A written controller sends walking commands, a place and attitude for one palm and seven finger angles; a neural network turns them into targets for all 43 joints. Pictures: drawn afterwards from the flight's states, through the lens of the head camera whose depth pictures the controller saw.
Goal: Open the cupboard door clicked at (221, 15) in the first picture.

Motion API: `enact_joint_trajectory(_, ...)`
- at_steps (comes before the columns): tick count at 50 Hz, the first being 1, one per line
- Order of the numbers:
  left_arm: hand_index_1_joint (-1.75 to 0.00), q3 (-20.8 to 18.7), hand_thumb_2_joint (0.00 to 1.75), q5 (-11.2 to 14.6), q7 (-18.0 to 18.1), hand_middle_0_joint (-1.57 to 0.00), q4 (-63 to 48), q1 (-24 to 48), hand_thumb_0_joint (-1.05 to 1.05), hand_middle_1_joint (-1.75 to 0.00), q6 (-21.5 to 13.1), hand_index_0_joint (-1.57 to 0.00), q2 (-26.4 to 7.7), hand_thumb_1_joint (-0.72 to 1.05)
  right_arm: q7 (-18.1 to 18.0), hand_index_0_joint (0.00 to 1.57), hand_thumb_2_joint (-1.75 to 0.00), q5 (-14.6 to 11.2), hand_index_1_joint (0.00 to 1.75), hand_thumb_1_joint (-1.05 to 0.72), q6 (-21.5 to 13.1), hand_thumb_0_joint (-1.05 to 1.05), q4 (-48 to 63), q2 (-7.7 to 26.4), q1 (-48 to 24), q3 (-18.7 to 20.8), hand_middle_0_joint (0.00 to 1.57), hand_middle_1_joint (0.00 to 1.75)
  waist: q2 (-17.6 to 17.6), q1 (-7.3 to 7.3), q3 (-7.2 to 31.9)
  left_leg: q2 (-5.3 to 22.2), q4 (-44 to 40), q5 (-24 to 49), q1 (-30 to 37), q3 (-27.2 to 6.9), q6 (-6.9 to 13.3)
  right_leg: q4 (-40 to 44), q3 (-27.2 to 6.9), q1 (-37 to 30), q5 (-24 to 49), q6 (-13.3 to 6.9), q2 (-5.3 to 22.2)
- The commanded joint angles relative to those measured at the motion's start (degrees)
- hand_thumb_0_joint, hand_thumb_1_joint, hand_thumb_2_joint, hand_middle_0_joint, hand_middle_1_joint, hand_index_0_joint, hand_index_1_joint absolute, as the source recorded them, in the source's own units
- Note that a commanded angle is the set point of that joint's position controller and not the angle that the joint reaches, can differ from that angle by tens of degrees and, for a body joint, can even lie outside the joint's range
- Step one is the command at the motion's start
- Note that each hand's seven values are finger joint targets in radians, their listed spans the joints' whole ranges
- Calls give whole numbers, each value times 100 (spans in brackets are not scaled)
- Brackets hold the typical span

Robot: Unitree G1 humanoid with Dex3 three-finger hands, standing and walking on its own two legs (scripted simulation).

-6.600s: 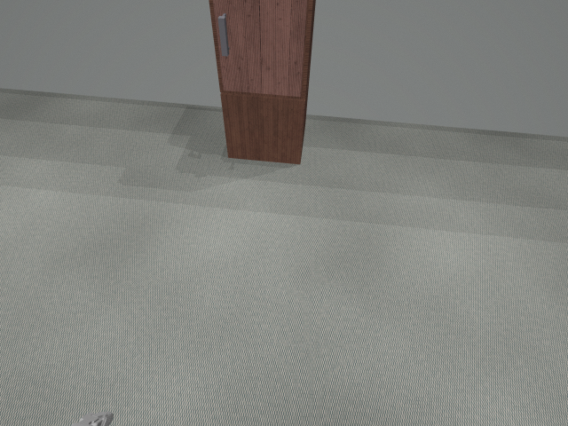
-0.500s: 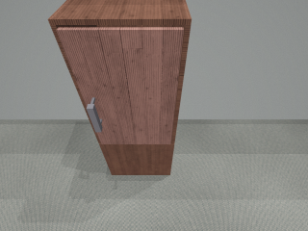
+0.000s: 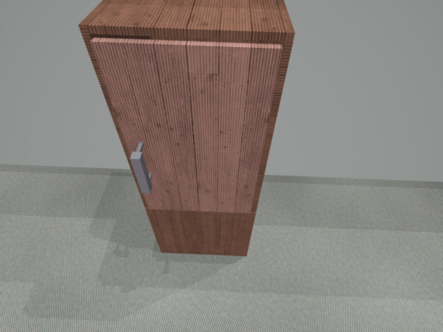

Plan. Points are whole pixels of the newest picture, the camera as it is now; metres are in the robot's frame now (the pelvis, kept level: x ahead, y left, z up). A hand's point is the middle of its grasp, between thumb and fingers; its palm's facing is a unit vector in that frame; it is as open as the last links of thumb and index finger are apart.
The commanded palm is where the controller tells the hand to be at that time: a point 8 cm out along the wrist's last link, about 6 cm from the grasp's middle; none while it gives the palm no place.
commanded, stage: come to a stop and stand still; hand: left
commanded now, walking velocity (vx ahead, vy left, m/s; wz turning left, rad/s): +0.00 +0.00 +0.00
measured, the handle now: (143, 167) +0.53 +0.25 -0.09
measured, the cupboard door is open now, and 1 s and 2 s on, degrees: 0 0 0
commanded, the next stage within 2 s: look again from close up in 0.14 s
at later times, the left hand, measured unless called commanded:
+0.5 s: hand out of the picture +0.02 +0.22 -0.18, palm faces +0.00 -0.98 -0.22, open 7.4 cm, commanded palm none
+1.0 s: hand (93, 323) +0.15 +0.24 -0.06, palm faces +0.25 -0.96 -0.15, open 7.5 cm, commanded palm +0.10 +0.29 -0.07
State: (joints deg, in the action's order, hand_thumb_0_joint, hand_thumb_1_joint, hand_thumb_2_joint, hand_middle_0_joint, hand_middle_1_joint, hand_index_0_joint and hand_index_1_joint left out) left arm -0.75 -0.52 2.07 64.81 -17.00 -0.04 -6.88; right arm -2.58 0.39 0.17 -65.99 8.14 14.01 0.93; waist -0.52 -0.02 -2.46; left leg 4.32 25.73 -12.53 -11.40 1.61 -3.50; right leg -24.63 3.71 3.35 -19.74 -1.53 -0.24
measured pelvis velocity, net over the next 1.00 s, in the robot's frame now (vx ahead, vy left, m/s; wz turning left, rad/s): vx -0.02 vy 0.04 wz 0.02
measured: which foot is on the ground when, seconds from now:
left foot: down 0.00-1.00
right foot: down 0.00-1.00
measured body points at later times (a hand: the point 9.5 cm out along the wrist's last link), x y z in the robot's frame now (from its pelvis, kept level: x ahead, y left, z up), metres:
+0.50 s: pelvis -0.01 +0.04 -0.01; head +0.01 +0.04 +0.44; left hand +0.02 +0.27 -0.16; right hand +0.01 -0.19 -0.17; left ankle +0.01 +0.16 -0.74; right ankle -0.07 -0.09 -0.74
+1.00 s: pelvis -0.02 +0.04 -0.02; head +0.00 +0.04 +0.43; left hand +0.13 +0.29 -0.05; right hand +0.07 -0.20 -0.13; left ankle +0.01 +0.16 -0.74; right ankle -0.07 -0.09 -0.74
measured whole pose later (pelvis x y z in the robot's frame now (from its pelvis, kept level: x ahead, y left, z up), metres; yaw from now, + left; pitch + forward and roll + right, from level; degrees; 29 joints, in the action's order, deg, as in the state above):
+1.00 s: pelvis -0.02 +0.04 -0.02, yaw +1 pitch +3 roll +0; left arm -4.7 7.4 4.2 11.6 -25.3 -6.0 -10.1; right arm -3.9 -1.8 -12.8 -47.5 11.0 16.8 0.9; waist -0.5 -1.2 1.6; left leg 0.5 36.2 -14.9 -24.6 1.9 0.3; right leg -37.0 3.5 16.7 -23.6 1.5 4.0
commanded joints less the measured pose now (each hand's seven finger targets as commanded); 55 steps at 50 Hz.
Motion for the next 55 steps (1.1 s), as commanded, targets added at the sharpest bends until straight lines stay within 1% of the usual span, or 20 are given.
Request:
enact_joint_trajectory(1, -30, -102, 90, 5, 45, -20, -128, -436, 0, -30, -32, -20, -582, 90, -17, 20, -90, 11, 30, -90, -68, 0, 135, 478, 368, 52, 20, 30, 51, -7, -176, 259, -179, 1638, 461, -119, 336, 509, -375, 622, 1992, 35, 648)
enact_joint_trajectory(11, -30, -95, 90, 6, 41, -20, -171, -361, 0, -30, -36, -20, -714, 90, 3, 20, -90, 13, 30, -90, -76, 0, 172, 573, 258, 44, 20, 30, 20, 17, -109, 244, -245, 1705, 518, -125, 346, 542, -349, 480, 2088, 55, 685)
enact_joint_trajectory(12, -30, -62, 90, -108, 263, -20, -93, -809, 0, -30, -280, -20, -812, 90, 95, 20, -90, -16, 30, -90, -160, 0, 645, 760, -308, 48, 20, 30, -108, 208, -365, 154, 1192, 1559, -103, 134, 277, 671, -962, 908, 4533, 323, 969)
enact_joint_trajectory(13, -30, -112, 90, -99, 216, -20, -410, -461, 0, -30, -325, -20, -1080, 90, 161, 20, -90, 9, 30, -90, -111, 0, 845, 389, 48, 18, 20, 30, -359, -148, -187, -18, 1046, -348, -532, -10, 381, 334, -842, 573, 4505, 9, 1189)
enact_joint_trajectory(14, -30, -67, 90, -99, 186, -20, -516, -239, 0, -30, -331, -20, -988, 90, 162, 20, -90, 26, 30, -90, -103, 0, 823, 389, 288, 26, 20, 30, -387, -228, 60, -22, 918, -406, -462, 76, 395, 168, -708, 586, 3815, -165, 1081)
enact_joint_trajectory(18, -30, -72, 90, -24, 142, -20, -712, -375, 0, -30, -245, -20, -860, 90, 133, 20, -90, 52, 30, -90, -185, 0, 874, 732, 491, 20, 20, 30, 434, -84, 604, 203, 666, 2031, 84, -137, 554, -476, -335, 474, 2445, -102, 535)
enact_joint_trajectory(24, -30, -37, 90, -39, 78, -20, -759, -268, 0, -30, -71, -20, -869, 90, 127, 20, -90, 52, 30, -90, -123, 0, 985, 801, 254, 11, 20, 30, 50, -5, -210, 187, 212, 756, -449, -359, 629, -192, -357, 982, 498, -27, 413)
enact_joint_trajectory(34, -30, -19, 90, -44, 4, -20, -729, -206, 0, -30, -43, -20, -1032, 90, 145, 20, -90, 51, 30, -90, -151, 0, 910, 896, 171, 18, 20, 30, 164, 39, -79, 173, -246, 132, -303, -430, 634, -32, -400, 1041, 166, 29, 468)
enact_joint_trajectory(41, -30, -19, 90, -51, -9, -20, -617, -234, 0, -30, -71, -20, -1103, 90, 133, 20, -90, 25, 30, -90, -189, 0, 783, 942, 144, 13, 20, 30, 169, 49, 87, 192, -190, 686, -81, -340, 629, 40, -427, 935, 623, 67, 543)
enact_joint_trajectory(42, -30, 17, 90, -102, 201, -20, -527, -495, 0, -30, -143, -20, -952, 90, 161, 20, -90, -17, 30, -90, -162, 0, 1081, 1059, -144, 39, 20, 30, 212, 97, -281, 287, 762, 1344, -289, -278, 456, 357, -799, 1258, 1501, 66, 716)
enact_joint_trajectory(43, -32, -1095, 89, 927, 282, -20, -9558, 3612, 0, -32, -1337, -20, -2548, 88, -60, 20, -90, -278, 30, -90, -1039, 0, 2894, 1734, 165, 282, 20, 30, 1216, -583, 2745, -316, 241, 1985, 1430, -151, 490, -411, 45, 1035, 2310, -71, 195)
enact_joint_trajectory(44, -33, -1013, 88, 541, 507, -20, -8034, 716, 0, -33, -1102, -20, -2131, 85, -283, 20, -90, -238, 30, -90, -1582, 0, 2566, 1199, -270, 46, 20, 30, 1726, 122, 2820, 0, 137, 2621, 1984, -241, 488, -1018, 143, 1280, 1389, -91, 69)
enact_joint_trajectory(45, -34, -223, 87, 691, 624, -21, -7046, -761, 0, -34, -376, -21, -772, 83, -260, 20, -90, -366, 30, -90, -1747, 0, 2479, 920, -337, 120, 20, 30, 1324, -135, 1905, -100, -6, 1958, 1045, -325, 346, -1205, 342, 1811, 497, 47, 6)
enact_joint_trajectory(46, -36, -26, 86, 903, 497, -21, -6666, -690, 0, -36, -333, -21, -163, 81, -249, 20, -90, -398, 30, -90, -1752, 0, 2393, 976, -140, 179, 20, 30, 647, -238, 916, -134, 138, 1437, 352, -306, 399, -1018, 321, 2061, 433, 86, 32)
enact_joint_trajectory(47, -37, -457, 85, 930, 404, -21, -6694, -87, 0, -37, -629, -21, -614, 78, -244, 20, -90, -307, 30, -90, -1758, 0, 2653, 1178, -267, 283, 20, 30, 267, -334, 304, -265, 435, 556, -366, -368, 405, -765, 371, 2366, 427, 103, 14)
enact_joint_trajectory(48, -39, -895, 84, 915, 261, -21, -6220, -146, 0, -39, -997, -21, -924, 76, -254, 20, -90, -197, 30, -90, -1723, 0, 2704, 1288, -267, 356, 20, 30, -376, -389, 289, -352, 800, 202, -861, -315, 422, -806, 408, 2725, 362, 117, -9)
enact_joint_trajectory(49, -40, -1048, 83, 947, 7, -21, -5606, -488, 0, -40, -1434, -21, -750, 74, -239, 20, -90, -106, 30, -90, -1697, 0, 2819, 1254, -308, 378, 20, 30, -826, -293, 288, -367, 1229, 191, -1351, -303, 406, -1182, 495, 3206, 260, 121, -63)
enact_joint_trajectory(50, -42, -1182, 82, 966, -332, -21, -5128, -1051, 0, -42, -1871, -21, -676, 71, -157, 20, -90, -117, 30, -90, -1694, 0, 2998, 1231, -354, 436, 20, 30, -692, -1, 474, -393, 1571, 325, -1656, -242, 339, -1585, 486, 3340, 284, 69, -81)
enact_joint_trajectory(52, -45, -1206, 80, 1156, -1078, -22, -4875, -1330, 0, -45, -2839, -22, -473, 67, 20, 20, -90, 9, 30, -90, -1705, 0, 3255, 1189, -626, 525, 20, 30, -852, 289, 1078, -386, 2367, 236, -2419, -161, 274, -2513, 381, 3963, 276, 36, -104)
enact_joint_trajectory(55, -50, -1744, 77, 1503, -2305, -22, -4836, -1126, 0, -50, -3918, -22, -1124, 60, 237, 20, -90, -84, 30, -90, -1759, 0, 3716, 1237, -797, 619, 20, 30, -92, 460, 1732, -418, 3278, 80, -3198, -131, 280, -3293, -67, 4255, 352, -82, -27)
